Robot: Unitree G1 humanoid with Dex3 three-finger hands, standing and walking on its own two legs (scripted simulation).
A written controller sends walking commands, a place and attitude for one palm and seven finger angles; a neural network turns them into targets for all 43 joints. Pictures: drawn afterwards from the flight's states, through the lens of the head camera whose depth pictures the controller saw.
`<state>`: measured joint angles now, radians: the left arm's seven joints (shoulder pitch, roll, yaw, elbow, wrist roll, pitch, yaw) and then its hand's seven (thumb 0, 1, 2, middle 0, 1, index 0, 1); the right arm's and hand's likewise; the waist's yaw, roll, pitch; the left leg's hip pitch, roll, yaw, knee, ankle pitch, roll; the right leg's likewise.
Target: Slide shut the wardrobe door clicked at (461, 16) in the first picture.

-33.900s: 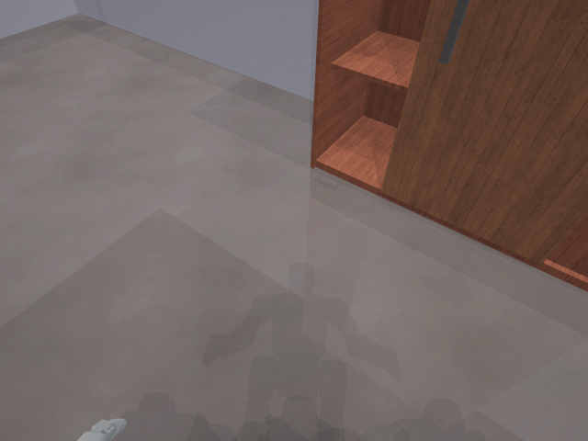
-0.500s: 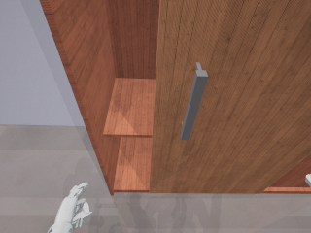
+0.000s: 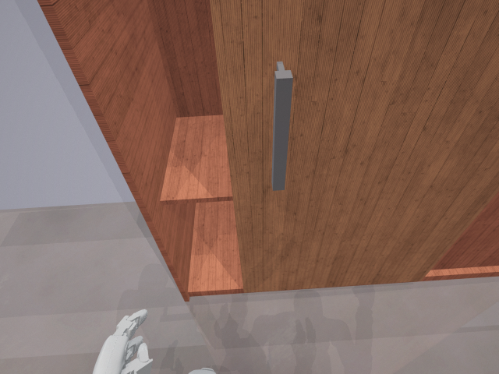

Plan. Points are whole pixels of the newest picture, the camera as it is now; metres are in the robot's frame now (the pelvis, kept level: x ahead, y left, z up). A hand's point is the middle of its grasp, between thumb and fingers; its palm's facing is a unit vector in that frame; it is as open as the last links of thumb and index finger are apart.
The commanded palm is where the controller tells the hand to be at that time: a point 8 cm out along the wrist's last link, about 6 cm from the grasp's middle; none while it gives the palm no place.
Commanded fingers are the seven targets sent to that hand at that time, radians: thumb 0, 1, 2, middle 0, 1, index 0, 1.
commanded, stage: step back with the hand held close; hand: right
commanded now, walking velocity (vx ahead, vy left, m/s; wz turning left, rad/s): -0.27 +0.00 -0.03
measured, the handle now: (278, 132) +0.52 -0.03 +0.11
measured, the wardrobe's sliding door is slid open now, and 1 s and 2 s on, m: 0.22 0.22 0.22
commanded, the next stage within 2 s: stop stepping back and stand still in 0.80 s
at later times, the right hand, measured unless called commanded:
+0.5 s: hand out of the picture +0.16 -0.25 +0.20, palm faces +0.37 +0.81 -0.46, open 7.4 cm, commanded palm +0.09 -0.30 +0.20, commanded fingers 0.00 -0.90 -0.90 0.20 0.30 0.20 0.30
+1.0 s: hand out of the picture +0.08 -0.24 +0.19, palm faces +0.24 +0.84 -0.49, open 7.4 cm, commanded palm +0.02 -0.29 +0.20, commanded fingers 0.00 -0.90 -0.90 0.20 0.30 0.20 0.30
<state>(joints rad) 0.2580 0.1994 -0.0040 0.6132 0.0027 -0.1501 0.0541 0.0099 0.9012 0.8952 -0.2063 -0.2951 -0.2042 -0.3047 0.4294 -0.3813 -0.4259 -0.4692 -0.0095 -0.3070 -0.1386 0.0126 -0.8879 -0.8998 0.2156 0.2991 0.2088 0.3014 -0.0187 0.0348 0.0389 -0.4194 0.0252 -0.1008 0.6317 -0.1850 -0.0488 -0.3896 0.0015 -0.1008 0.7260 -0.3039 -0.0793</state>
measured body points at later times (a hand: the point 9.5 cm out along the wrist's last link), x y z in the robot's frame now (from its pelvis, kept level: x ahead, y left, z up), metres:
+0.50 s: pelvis -0.05 +0.00 +0.00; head -0.02 -0.04 +0.45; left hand +0.12 +0.24 -0.05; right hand +0.14 -0.29 +0.22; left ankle +0.03 +0.15 -0.71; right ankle +0.06 -0.07 -0.71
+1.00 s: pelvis -0.15 -0.01 +0.03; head -0.14 -0.05 +0.47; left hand +0.00 +0.24 -0.03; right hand +0.06 -0.29 +0.22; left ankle -0.18 +0.11 -0.70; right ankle -0.02 -0.08 -0.71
